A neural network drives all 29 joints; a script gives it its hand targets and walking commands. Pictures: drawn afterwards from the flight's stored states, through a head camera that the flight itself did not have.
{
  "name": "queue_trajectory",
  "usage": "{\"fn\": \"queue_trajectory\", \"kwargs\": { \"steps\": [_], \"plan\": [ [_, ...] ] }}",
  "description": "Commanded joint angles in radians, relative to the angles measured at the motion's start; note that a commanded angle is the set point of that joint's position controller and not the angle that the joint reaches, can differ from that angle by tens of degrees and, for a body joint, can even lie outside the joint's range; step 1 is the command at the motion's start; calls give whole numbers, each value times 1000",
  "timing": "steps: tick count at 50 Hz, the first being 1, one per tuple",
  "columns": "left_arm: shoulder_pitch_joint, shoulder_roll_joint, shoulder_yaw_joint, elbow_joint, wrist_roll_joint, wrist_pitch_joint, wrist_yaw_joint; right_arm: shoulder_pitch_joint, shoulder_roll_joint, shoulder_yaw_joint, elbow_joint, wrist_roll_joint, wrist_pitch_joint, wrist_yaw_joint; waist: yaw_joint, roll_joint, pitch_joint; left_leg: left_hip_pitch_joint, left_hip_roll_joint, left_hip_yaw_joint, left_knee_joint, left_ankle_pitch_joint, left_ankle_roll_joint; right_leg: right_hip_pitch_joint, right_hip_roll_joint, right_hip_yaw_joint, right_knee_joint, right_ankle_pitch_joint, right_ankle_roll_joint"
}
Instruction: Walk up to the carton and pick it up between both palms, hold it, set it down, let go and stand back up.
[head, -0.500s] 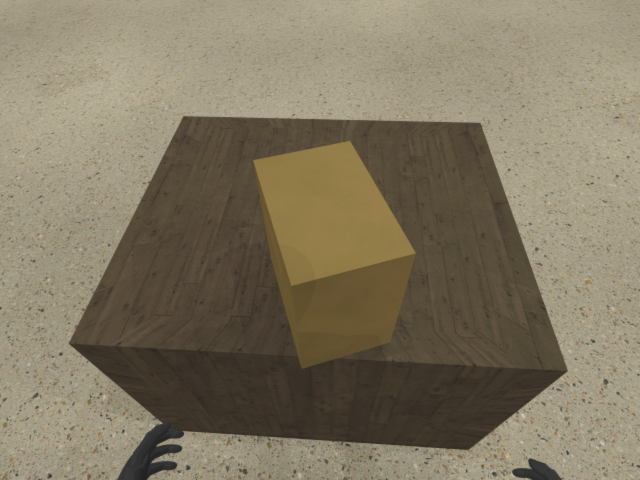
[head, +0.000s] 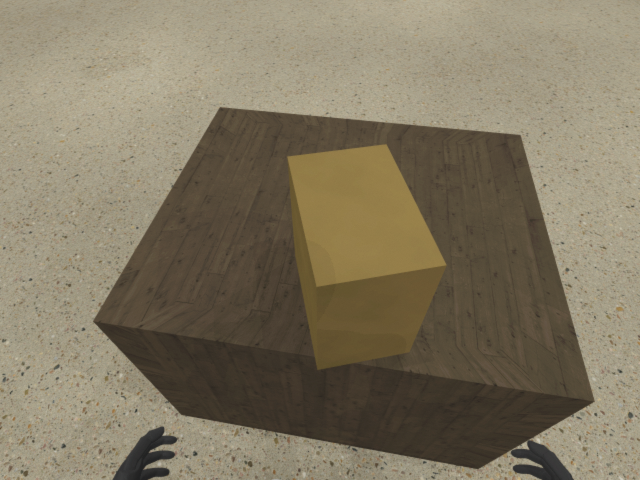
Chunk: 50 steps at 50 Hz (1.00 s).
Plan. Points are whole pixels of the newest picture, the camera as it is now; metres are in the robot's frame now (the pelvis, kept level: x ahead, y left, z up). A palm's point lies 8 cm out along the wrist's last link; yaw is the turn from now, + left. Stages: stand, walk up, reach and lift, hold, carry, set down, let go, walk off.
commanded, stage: walk up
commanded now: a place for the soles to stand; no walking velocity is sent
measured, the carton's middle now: (351, 259) +0.44 -0.01 -0.04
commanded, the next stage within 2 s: reach and lift in 0.74 s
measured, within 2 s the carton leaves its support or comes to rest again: neither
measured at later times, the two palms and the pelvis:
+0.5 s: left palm out of the picture +0.09 +0.27 -0.11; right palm out of the picture +0.12 -0.27 -0.09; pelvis +0.02 +0.00 +0.00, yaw +1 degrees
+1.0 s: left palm (169, 436) +0.17 +0.22 -0.07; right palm (534, 423) +0.20 -0.25 -0.07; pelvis +0.01 +0.00 +0.01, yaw +0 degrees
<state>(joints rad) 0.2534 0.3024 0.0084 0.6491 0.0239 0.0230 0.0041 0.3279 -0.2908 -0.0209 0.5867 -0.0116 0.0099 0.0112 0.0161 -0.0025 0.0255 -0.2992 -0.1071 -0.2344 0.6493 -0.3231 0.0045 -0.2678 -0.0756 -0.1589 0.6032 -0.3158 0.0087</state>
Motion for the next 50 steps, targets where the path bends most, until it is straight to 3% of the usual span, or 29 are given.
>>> {"fn": "queue_trajectory", "kwargs": {
  "steps": [1,6,12,14,22,24,26,27,29,31,33,36,37,38,39,40,41,43,45,48,50],
  "plan": [
    [0,129,40,-75,8,-20,5,31,-126,-54,-82,-5,-19,-5,-3,20,6,-155,86,-87,-143,6,54,111,-73,132,-127,-119,-75],
    [21,151,41,-63,6,-31,5,40,-121,-51,-87,-5,-28,-4,-1,10,-14,-116,77,-55,-97,149,43,120,-104,130,-124,-3,-87],
    [42,134,36,-64,4,-20,3,42,-136,-52,-85,-1,-24,-14,6,43,-34,-114,101,-136,-130,208,65,158,-50,93,-52,80,-60],
    [56,136,37,-62,4,-20,4,40,-133,-49,-82,-2,-21,-16,9,42,-30,-123,95,-130,-123,216,62,172,-54,99,-61,89,-63],
    [81,171,44,-51,6,-16,10,66,-108,-50,-79,-2,-16,-17,1,-34,-32,-78,61,21,6,196,21,122,-183,118,-126,93,-138],
    [50,163,42,-59,2,-11,7,65,-118,-56,-80,2,-19,-15,-10,-21,-9,-61,73,-17,-37,213,36,78,-147,83,-89,75,-116],
    [33,138,36,-72,0,-4,3,72,-149,-67,-71,7,-24,-17,-15,27,-4,-96,119,-166,-131,244,80,98,-52,52,15,99,-60],
    [46,126,32,-76,1,-2,2,64,-169,-69,-67,8,-24,-20,-7,68,-7,-110,142,-248,-176,222,108,96,-18,69,33,66,-37],
    [63,120,32,-73,4,-8,2,44,-166,-64,-60,6,-21,-27,1,80,0,-106,149,-283,-200,231,122,106,-4,94,-12,14,-28],
    [97,134,38,-55,5,-22,4,30,-139,-51,-55,3,-17,-28,12,57,-31,-110,115,-193,-158,304,83,191,-33,102,-67,104,-45],
    [132,159,48,-43,10,-30,7,21,-115,-45,-53,2,-14,-27,25,40,-67,-125,70,-82,-63,313,37,269,-99,124,-87,208,-87],
    [134,184,51,-37,9,-22,12,25,-87,-44,-66,-7,-6,-25,29,-42,-33,-111,41,70,93,114,-3,177,-269,183,-178,176,-204],
    [119,183,47,-36,8,-18,12,23,-76,-44,-74,-10,-6,-22,20,-68,11,-82,56,91,73,53,-2,104,-290,173,-193,174,-215],
    [-395,72,-2,-216,0,24,67,-380,-64,-119,93,-128,-178,22,40,-198,29,12,123,-3,-116,186,32,1,-173,175,-177,282,-124],
    [-272,11,-7,-115,23,64,81,-333,-63,-133,174,-118,-253,43,26,-95,-26,14,142,-49,-198,291,52,65,-106,132,-112,176,-67],
    [-219,2,23,-145,45,101,78,-325,-87,-138,227,-105,-275,38,24,53,-44,-27,150,-76,-283,296,72,144,-58,124,-113,14,-34],
    [-191,-1,34,-164,40,117,77,-319,-101,-136,261,-98,-287,35,15,93,-36,-30,159,-78,-332,261,90,179,-43,125,-129,-20,-20],
    [-139,9,46,-191,23,125,74,-292,-111,-112,260,-79,-324,37,4,79,-102,7,179,-39,-289,388,98,243,-64,137,-130,75,-14],
    [-124,-28,41,-139,37,113,78,-271,-121,-110,335,-67,-309,61,2,21,-101,-7,189,-34,-284,388,94,237,-79,128,-147,59,-26],
    [-107,-78,42,-109,57,85,80,-259,-136,-105,353,-49,-297,85,7,-31,-98,-7,170,0,-243,419,85,215,-88,122,-164,95,-41],
    [-114,-119,33,-136,68,70,92,-288,-142,-105,334,-25,-309,96,17,-8,-128,-5,159,15,-215,467,77,204,-88,118,-148,140,-49]
  ]
}}
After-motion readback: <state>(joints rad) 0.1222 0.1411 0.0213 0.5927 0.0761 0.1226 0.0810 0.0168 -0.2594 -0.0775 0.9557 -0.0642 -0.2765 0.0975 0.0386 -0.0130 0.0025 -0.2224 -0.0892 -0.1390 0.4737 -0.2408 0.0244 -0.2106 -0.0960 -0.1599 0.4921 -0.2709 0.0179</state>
